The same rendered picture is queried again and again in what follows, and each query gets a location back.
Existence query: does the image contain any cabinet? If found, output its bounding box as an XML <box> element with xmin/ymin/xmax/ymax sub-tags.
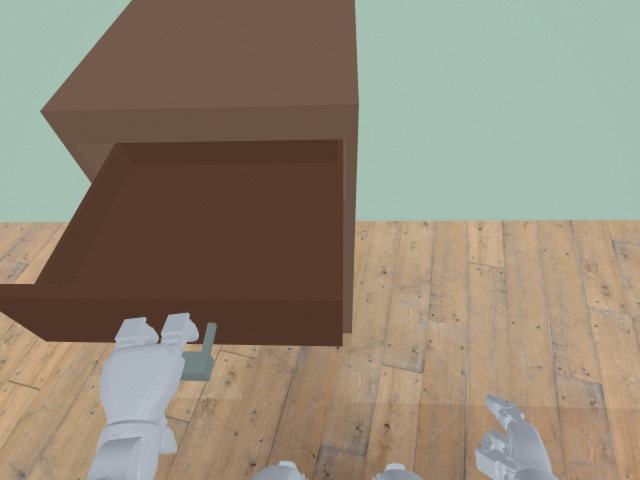
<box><xmin>40</xmin><ymin>0</ymin><xmax>359</xmax><ymax>333</ymax></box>

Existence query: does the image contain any robot shin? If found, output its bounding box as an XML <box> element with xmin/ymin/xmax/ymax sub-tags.
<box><xmin>279</xmin><ymin>461</ymin><xmax>297</xmax><ymax>470</ymax></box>
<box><xmin>384</xmin><ymin>463</ymin><xmax>405</xmax><ymax>471</ymax></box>

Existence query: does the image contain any drawer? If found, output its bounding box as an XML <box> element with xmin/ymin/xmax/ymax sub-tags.
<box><xmin>0</xmin><ymin>139</ymin><xmax>343</xmax><ymax>347</ymax></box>

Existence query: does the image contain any left robot forearm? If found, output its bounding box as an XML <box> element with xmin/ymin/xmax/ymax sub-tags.
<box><xmin>86</xmin><ymin>420</ymin><xmax>163</xmax><ymax>480</ymax></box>

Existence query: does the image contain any handle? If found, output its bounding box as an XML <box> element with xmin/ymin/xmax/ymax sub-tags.
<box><xmin>180</xmin><ymin>323</ymin><xmax>217</xmax><ymax>381</ymax></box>

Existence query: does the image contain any left robot hand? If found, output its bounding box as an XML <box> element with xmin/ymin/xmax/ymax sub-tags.
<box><xmin>100</xmin><ymin>313</ymin><xmax>199</xmax><ymax>454</ymax></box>

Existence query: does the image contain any left robot shin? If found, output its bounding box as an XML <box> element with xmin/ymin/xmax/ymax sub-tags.
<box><xmin>279</xmin><ymin>461</ymin><xmax>297</xmax><ymax>470</ymax></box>

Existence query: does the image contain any right robot hand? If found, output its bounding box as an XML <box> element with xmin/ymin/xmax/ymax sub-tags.
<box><xmin>475</xmin><ymin>395</ymin><xmax>553</xmax><ymax>480</ymax></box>

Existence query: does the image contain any right robot shin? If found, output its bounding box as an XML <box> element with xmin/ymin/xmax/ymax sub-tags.
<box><xmin>384</xmin><ymin>463</ymin><xmax>405</xmax><ymax>471</ymax></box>

